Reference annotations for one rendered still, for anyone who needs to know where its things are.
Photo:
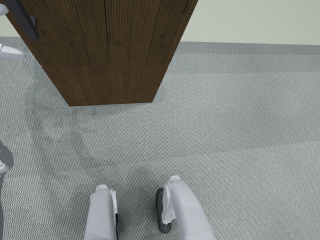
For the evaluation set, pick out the right robot thigh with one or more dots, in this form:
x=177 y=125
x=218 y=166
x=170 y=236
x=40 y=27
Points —
x=192 y=221

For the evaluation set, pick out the left robot upper arm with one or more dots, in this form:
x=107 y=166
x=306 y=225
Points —
x=6 y=164

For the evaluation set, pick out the left robot hand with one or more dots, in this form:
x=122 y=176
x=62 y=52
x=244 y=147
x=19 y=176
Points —
x=6 y=52

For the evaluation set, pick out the cupboard door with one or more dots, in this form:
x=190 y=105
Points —
x=103 y=33

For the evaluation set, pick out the handle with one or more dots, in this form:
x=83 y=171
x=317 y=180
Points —
x=27 y=23

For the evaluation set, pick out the right robot foot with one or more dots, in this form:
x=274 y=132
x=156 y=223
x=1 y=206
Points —
x=163 y=227

